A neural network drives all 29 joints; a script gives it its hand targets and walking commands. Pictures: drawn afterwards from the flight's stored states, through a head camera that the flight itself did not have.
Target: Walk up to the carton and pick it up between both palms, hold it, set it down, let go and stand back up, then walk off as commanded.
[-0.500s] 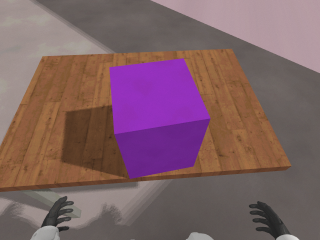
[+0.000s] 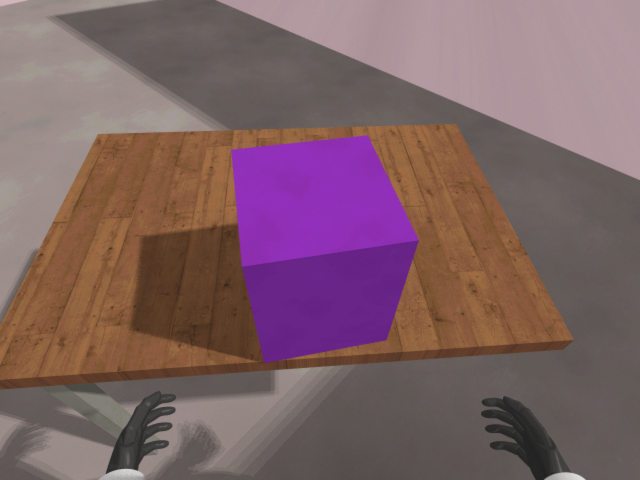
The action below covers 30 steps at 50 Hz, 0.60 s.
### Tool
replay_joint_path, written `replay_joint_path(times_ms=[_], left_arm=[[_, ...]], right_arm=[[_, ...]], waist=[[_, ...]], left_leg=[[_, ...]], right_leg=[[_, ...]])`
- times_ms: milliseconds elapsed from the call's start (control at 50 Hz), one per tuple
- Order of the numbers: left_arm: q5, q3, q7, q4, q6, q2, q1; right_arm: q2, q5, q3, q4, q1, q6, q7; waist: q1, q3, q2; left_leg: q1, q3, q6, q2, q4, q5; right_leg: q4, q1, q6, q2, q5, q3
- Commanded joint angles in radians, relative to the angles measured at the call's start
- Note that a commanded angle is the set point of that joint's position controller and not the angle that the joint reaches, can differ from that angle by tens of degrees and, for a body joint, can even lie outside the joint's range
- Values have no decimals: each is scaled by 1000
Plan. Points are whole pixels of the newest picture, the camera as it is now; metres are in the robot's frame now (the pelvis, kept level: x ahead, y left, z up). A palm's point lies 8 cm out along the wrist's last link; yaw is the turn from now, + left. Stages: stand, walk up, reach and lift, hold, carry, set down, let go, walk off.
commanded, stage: reach and lift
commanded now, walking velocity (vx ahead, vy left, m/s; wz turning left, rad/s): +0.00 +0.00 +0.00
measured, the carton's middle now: (314, 252) +0.44 +0.01 +0.02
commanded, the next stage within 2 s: none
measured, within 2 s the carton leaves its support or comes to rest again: neither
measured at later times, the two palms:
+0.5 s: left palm (154, 434) +0.20 +0.20 -0.01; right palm (547, 431) +0.18 -0.27 -0.03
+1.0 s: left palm (163, 392) +0.23 +0.19 +0.02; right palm (541, 379) +0.23 -0.26 +0.01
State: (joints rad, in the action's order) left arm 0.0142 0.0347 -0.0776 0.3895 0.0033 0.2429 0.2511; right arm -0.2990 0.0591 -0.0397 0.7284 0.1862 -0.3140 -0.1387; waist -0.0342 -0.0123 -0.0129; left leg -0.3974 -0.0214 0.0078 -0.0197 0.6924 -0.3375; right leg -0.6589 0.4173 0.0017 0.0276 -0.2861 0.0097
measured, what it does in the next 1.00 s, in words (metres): stands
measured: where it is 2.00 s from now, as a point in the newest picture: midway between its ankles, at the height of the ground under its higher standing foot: outside the picture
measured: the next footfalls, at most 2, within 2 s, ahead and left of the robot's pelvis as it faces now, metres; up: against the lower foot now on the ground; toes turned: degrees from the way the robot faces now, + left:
none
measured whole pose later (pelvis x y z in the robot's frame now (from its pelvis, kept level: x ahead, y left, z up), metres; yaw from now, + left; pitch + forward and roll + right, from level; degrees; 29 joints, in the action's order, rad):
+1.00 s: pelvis +0.00 -0.02 +0.00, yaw +0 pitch +3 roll +1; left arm -0.17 -0.03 -0.18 0.20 0.06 0.21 0.12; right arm -0.26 0.31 -0.04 0.42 0.09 -0.15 -0.04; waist -0.01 -0.08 -0.03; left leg -0.40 -0.02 -0.01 -0.02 0.63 -0.29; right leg -0.66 0.45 -0.01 0.03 -0.27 0.01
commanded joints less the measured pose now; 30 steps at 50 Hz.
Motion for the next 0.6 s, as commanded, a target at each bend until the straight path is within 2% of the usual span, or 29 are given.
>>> replay_joint_path(times_ms=[0, 140, 300, 480, 580], left_arm=[[-53, -30, -32, -227, -68, 94, -2], [-92, -60, -55, -275, -80, 64, -55], [-145, -82, -76, -334, -81, 43, -87], [-178, -74, -89, -369, -118, 49, -84], [-210, -82, -93, -394, -146, 57, -109]], right_arm=[[-85, 30, -72, -259, 18, -52, 1], [-78, 60, -73, -340, -24, -30, 7], [-79, 117, -62, -408, -74, 2, 18], [-85, 190, -7, -470, -92, -8, 43], [-93, 222, 18, -510, -121, -16, 55]], waist=[[7, -169, -10], [14, -159, 7], [35, -169, -18], [80, -224, -52], [94, -250, -103]], left_leg=[[50, 81, 42, 49, -171, 174], [57, 94, 33, 33, -217, 90], [70, 91, 32, 18, -221, 41], [126, 69, 29, 5, -181, 151], [138, 53, 26, 10, -154, 165]], right_leg=[[235, -83, -125, 49, 35, -142], [242, -18, -125, 40, -17, -117], [245, 31, -118, 48, -19, -109], [245, 33, -103, 62, 88, -127], [265, 44, -97, 69, 117, -144]])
